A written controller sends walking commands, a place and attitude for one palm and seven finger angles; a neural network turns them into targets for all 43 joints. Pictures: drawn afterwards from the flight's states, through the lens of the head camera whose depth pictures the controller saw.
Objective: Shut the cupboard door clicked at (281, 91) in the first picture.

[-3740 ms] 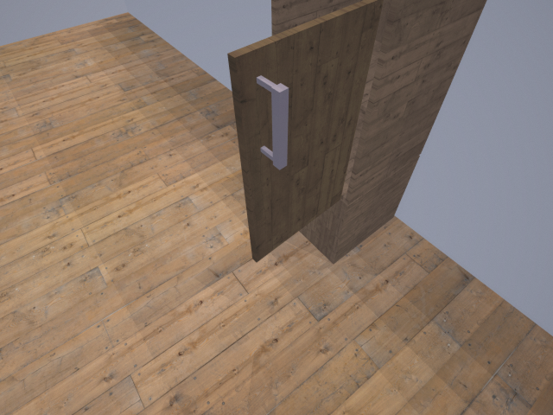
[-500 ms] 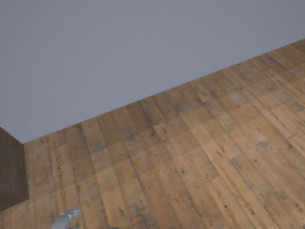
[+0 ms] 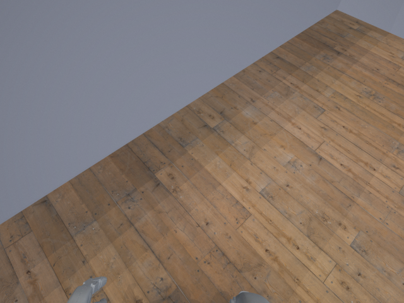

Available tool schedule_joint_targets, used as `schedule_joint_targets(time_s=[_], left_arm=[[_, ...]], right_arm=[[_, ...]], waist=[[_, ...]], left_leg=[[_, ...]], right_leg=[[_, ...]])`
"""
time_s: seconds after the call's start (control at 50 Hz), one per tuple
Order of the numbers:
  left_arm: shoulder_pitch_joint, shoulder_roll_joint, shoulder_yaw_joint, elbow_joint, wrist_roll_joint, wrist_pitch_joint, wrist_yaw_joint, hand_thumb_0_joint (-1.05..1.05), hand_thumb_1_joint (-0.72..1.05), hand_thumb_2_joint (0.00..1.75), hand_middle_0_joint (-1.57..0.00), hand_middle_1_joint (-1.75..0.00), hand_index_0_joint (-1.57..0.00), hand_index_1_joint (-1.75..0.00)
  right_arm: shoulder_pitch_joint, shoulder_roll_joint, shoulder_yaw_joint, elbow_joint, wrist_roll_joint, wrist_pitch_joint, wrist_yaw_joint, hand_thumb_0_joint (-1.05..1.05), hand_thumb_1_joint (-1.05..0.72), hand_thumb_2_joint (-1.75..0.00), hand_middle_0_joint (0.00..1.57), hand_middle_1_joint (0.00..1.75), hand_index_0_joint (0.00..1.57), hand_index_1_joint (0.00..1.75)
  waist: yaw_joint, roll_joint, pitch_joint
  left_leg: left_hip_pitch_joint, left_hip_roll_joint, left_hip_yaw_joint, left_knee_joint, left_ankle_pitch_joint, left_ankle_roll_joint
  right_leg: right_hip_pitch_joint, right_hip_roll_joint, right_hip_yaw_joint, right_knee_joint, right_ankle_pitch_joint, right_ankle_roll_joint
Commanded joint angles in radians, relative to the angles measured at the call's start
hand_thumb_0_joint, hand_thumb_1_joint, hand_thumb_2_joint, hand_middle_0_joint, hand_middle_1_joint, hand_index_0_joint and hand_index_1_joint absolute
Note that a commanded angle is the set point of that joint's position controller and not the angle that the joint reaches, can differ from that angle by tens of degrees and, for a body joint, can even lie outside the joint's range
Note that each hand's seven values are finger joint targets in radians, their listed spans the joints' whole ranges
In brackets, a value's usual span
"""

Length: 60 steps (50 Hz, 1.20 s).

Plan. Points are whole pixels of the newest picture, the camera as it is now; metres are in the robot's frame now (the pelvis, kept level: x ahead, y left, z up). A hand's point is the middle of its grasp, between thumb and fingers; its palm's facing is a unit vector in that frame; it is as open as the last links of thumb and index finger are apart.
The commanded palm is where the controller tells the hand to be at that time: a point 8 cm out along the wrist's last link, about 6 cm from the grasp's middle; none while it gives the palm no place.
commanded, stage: walk around to get in front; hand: left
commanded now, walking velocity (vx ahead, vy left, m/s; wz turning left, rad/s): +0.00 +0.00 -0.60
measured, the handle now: out of the picture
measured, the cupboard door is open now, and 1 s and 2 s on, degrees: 93 93 93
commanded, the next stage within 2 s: walk to a spot facing it in 1.74 s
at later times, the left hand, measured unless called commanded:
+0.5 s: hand (136, 275) +0.18 +0.16 -0.18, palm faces -0.28 -0.95 -0.17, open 7.4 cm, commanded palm none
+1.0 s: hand (190, 232) +0.29 +0.04 -0.18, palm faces -0.55 -0.82 -0.16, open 7.4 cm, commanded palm none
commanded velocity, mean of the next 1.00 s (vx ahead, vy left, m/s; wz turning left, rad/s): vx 0.21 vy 0.00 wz -0.55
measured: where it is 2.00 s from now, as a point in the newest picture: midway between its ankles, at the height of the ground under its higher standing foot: (284, 240)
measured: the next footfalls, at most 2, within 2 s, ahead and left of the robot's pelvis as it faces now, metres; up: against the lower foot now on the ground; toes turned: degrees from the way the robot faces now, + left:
right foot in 0.08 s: +0.03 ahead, -0.15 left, +0.00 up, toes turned -8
left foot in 0.36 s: +0.11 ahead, +0.10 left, +0.00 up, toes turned -10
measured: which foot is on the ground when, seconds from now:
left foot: down 0.00-0.08, up 0.10-0.34, down 0.36-0.70, up 0.72-0.98, down 1.00-1.00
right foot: up 0.00-0.06, down 0.08-0.36, up 0.38-0.70, down 0.72-1.00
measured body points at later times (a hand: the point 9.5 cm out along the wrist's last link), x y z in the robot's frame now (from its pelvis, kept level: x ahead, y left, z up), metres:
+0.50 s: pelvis +0.04 +0.00 +0.00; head +0.10 +0.01 +0.44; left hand +0.20 +0.21 -0.16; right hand +0.03 -0.27 -0.13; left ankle +0.07 +0.11 -0.74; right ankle -0.04 -0.12 -0.67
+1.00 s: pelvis +0.15 -0.09 -0.01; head +0.19 -0.10 +0.44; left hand +0.32 +0.09 -0.17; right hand +0.07 -0.35 -0.14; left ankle +0.27 -0.01 -0.74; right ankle +0.03 -0.18 -0.74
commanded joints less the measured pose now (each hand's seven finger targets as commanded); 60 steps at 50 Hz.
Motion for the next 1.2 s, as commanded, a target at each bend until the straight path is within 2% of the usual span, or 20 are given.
schedule_joint_targets(time_s=[0.0, 0.02, 0.06, 0.08, 0.16, 0.3, 0.34, 0.36, 0.44, 0.64, 0.66, 0.68, 0.7, 0.78, 0.94, 0.96, 0.98, 1.0, 1.12, 1.18], left_arm=[[0.002, 0.051, 0.011, -0.077, 0.004, -0.037, 0.002, 0.00, 0.90, 0.90, -0.20, -0.30, -0.20, -0.30], [0.058, 0.075, 0.018, -0.063, 0.005, -0.043, 0.007, 0.00, 0.90, 0.90, -0.20, -0.30, -0.20, -0.30], [0.206, 0.263, 0.058, -0.017, 0.012, -0.061, 0.036, 0.00, 0.90, 0.90, -0.20, -0.30, -0.20, -0.30], [0.213, 0.286, 0.054, -0.015, -0.001, -0.056, 0.044, 0.00, 0.90, 0.90, -0.20, -0.30, -0.20, -0.30], [0.040, 0.175, 0.036, -0.057, 0.009, -0.055, 0.064, 0.00, 0.90, 0.90, -0.20, -0.30, -0.20, -0.30], [-0.007, 0.174, 0.036, -0.060, 0.003, -0.043, 0.051, 0.00, 0.90, 0.90, -0.20, -0.30, -0.20, -0.30], [0.041, 0.067, 0.013, -0.091, -0.011, -0.032, 0.036, 0.00, 0.90, 0.90, -0.20, -0.30, -0.20, -0.30], [0.008, 0.092, 0.020, -0.115, -0.004, -0.037, 0.029, 0.00, 0.90, 0.90, -0.20, -0.30, -0.20, -0.30], [-0.040, 0.044, 0.018, -0.081, 0.011, -0.038, -0.008, 0.00, 0.90, 0.90, -0.20, -0.30, -0.20, -0.30], [-0.030, 0.043, 0.014, -0.069, 0.016, -0.061, -0.027, 0.00, 0.90, 0.90, -0.20, -0.30, -0.20, -0.30], [0.094, 0.080, 0.028, -0.028, 0.017, -0.069, -0.018, 0.00, 0.90, 0.90, -0.20, -0.30, -0.20, -0.30], [0.239, 0.196, 0.056, 0.014, 0.023, -0.084, -0.002, 0.00, 0.90, 0.90, -0.20, -0.30, -0.20, -0.30], [0.340, 0.284, 0.077, 0.046, 0.000, -0.085, 0.016, 0.00, 0.90, 0.90, -0.20, -0.30, -0.20, -0.30], [0.090, 0.153, 0.035, -0.014, 0.011, -0.096, 0.041, 0.00, 0.90, 0.90, -0.20, -0.30, -0.20, -0.30], [0.049, 0.141, 0.037, 0.016, 0.009, -0.105, 0.017, 0.00, 0.90, 0.90, -0.20, -0.30, -0.20, -0.30], [0.048, 0.086, 0.026, 0.003, 0.007, -0.103, 0.013, 0.00, 0.90, 0.90, -0.20, -0.30, -0.20, -0.30], [0.077, 0.009, 0.009, -0.020, -0.004, -0.100, 0.006, 0.00, 0.90, 0.90, -0.20, -0.30, -0.20, -0.30], [0.001, 0.033, 0.010, -0.053, 0.008, -0.111, 0.004, 0.00, 0.90, 0.90, -0.20, -0.30, -0.20, -0.30], [-0.035, -0.025, -0.010, -0.017, 0.014, -0.089, -0.024, 0.00, 0.90, 0.90, -0.20, -0.30, -0.20, -0.30], [-0.070, -0.038, -0.015, -0.022, 0.015, -0.088, -0.025, 0.00, 0.90, 0.90, -0.20, -0.30, -0.20, -0.30]], right_arm=[[0.050, -0.241, -0.071, -0.044, 0.003, -0.006, -0.006, 0.00, -0.90, -0.90, 0.20, 0.30, 0.20, 0.30], [0.031, -0.236, -0.073, -0.051, 0.008, -0.004, -0.003, 0.00, -0.90, -0.90, 0.20, 0.30, 0.20, 0.30], [-0.069, -0.120, -0.046, -0.130, 0.027, 0.004, 0.006, 0.00, -0.90, -0.90, 0.20, 0.30, 0.20, 0.30], [-0.067, -0.142, -0.041, -0.130, 0.029, 0.015, 0.002, 0.00, -0.90, -0.90, 0.20, 0.30, 0.20, 0.30], [-0.060, -0.128, -0.045, -0.080, 0.027, 0.017, 0.001, 0.00, -0.90, -0.90, 0.20, 0.30, 0.20, 0.30], [0.058, -0.123, -0.047, -0.040, 0.030, 0.001, -0.007, 0.00, -0.90, -0.90, 0.20, 0.30, 0.20, 0.30], [0.109, -0.286, -0.073, -0.046, 0.005, -0.018, -0.011, 0.00, -0.90, -0.90, 0.20, 0.30, 0.20, 0.30], [0.118, -0.311, -0.075, -0.064, -0.003, -0.017, -0.017, 0.00, -0.90, -0.90, 0.20, 0.30, 0.20, 0.30], [0.057, -0.209, -0.046, -0.064, -0.006, -0.035, -0.016, 0.00, -0.90, -0.90, 0.20, 0.30, 0.20, 0.30], [0.106, -0.225, -0.062, -0.012, -0.005, -0.035, 0.013, 0.00, -0.90, -0.90, 0.20, 0.30, 0.20, 0.30], [0.072, -0.211, -0.059, -0.021, -0.001, -0.034, 0.017, 0.00, -0.90, -0.90, 0.20, 0.30, 0.20, 0.30], [0.023, -0.146, -0.043, -0.062, 0.019, -0.035, 0.029, 0.00, -0.90, -0.90, 0.20, 0.30, 0.20, 0.30], [-0.113, -0.132, -0.032, -0.128, 0.019, -0.032, 0.030, 0.00, -0.90, -0.90, 0.20, 0.30, 0.20, 0.30], [-0.079, -0.149, -0.052, -0.069, 0.006, -0.024, 0.036, 0.00, -0.90, -0.90, 0.20, 0.30, 0.20, 0.30], [0.102, -0.128, -0.050, -0.006, 0.010, -0.066, 0.032, 0.00, -0.90, -0.90, 0.20, 0.30, 0.20, 0.30], [0.216, -0.198, -0.065, 0.026, 0.003, -0.078, 0.019, 0.00, -0.90, -0.90, 0.20, 0.30, 0.20, 0.30], [0.331, -0.314, -0.087, 0.046, -0.021, -0.086, 0.009, 0.00, -0.90, -0.90, 0.20, 0.30, 0.20, 0.30], [0.346, -0.303, -0.076, 0.045, -0.018, -0.079, 0.001, 0.00, -0.90, -0.90, 0.20, 0.30, 0.20, 0.30], [0.204, -0.149, -0.037, 0.051, -0.006, -0.099, -0.001, 0.00, -0.90, -0.90, 0.20, 0.30, 0.20, 0.30], [0.205, -0.149, -0.045, 0.066, -0.007, -0.086, 0.009, 0.00, -0.90, -0.90, 0.20, 0.30, 0.20, 0.30]], waist=[[-0.019, 0.204, -0.146], [0.013, 0.163, -0.155], [0.096, -0.318, -0.178], [0.104, -0.256, -0.171], [0.009, -0.219, -0.170], [-0.053, -0.165, -0.176], [-0.053, 0.306, -0.216], [-0.072, 0.238, -0.200], [-0.032, 0.186, -0.128], [-0.020, 0.139, -0.114], [0.048, 0.052, -0.152], [0.124, -0.236, -0.200], [0.185, -0.355, -0.159], [0.024, -0.254, -0.048], [-0.074, -0.066, -0.124], [-0.125, 0.094, -0.165], [-0.154, 0.379, -0.220], [-0.160, 0.250, -0.183], [-0.047, 0.159, -0.103], [-0.055, 0.156, -0.100]], left_leg=[[0.088, 0.182, -0.049, -0.051, 0.490, 0.079], [0.020, 0.160, -0.031, 0.035, 0.411, 0.041], [-0.375, -0.063, 0.043, 0.455, -0.342, -0.061], [-0.360, -0.046, -0.094, 0.556, -0.355, -0.049], [-0.299, -0.051, -0.117, 0.510, -0.183, -0.061], [0.041, -0.117, -0.076, -0.024, 0.072, -0.043], [0.208, 0.279, -0.488, -0.245, 0.209, 0.118], [0.112, 0.383, -0.557, -0.273, 0.164, 0.217], [0.173, 0.209, -0.250, -0.234, 0.290, 0.136], [0.030, 0.184, 0.000, -0.140, -0.016, 0.066], [-0.076, 0.129, 0.052, 0.026, 0.001, 0.030], [-0.367, 0.015, 0.157, 0.340, -0.107, -0.025], [-0.572, -0.060, 0.027, 0.578, -0.373, -0.044], [-0.408, 0.012, -0.115, 0.526, -0.100, -0.052], [0.119, -0.104, -0.011, -0.043, 0.090, -0.043], [0.263, 0.002, -0.154, -0.132, -0.030, -0.008], [0.391, 0.302, -0.550, -0.275, -0.185, 0.106], [0.348, 0.390, -0.692, -0.334, -0.194, 0.192], [0.207, 0.193, -0.095, -0.281, 0.370, 0.100], [0.166, 0.170, 0.003, -0.290, 0.296, 0.094]], right_leg=[[0.128, 0.019, -0.058, -0.267, 0.147, -0.028], [0.248, 0.006, -0.041, -0.400, 0.273, -0.045], [0.477, -0.405, 0.472, -0.535, 0.762, -0.239], [0.367, -0.424, 0.471, -0.538, 0.649, -0.298], [0.288, -0.241, 0.305, -0.469, 0.737, -0.234], [0.104, -0.149, 0.342, -0.386, 0.564, -0.144], [-0.148, 0.060, 0.123, -0.031, -0.027, -0.023], [-0.140, 0.025, 0.112, 0.178, -0.155, -0.015], [-0.226, -0.049, 0.061, 0.260, 0.032, 0.002], [0.160, 0.003, -0.096, -0.323, 0.144, -0.040], [0.356, 0.000, -0.065, -0.405, 0.161, -0.073], [0.614, -0.240, 0.294, -0.542, -0.032, -0.177], [0.605, -0.425, 0.618, -0.663, 0.034, -0.287], [0.214, -0.286, 0.349, -0.683, 0.001, -0.234], [0.047, -0.134, 0.237, -0.480, 0.072, -0.162], [-0.048, -0.057, 0.174, -0.267, 0.074, -0.122], [-0.258, 0.074, 0.014, 0.101, -0.109, -0.062], [-0.339, 0.012, 0.109, 0.294, -0.093, -0.080], [-0.269, -0.099, 0.042, 0.186, 0.177, -0.042], [-0.142, -0.070, -0.032, -0.071, 0.210, -0.048]])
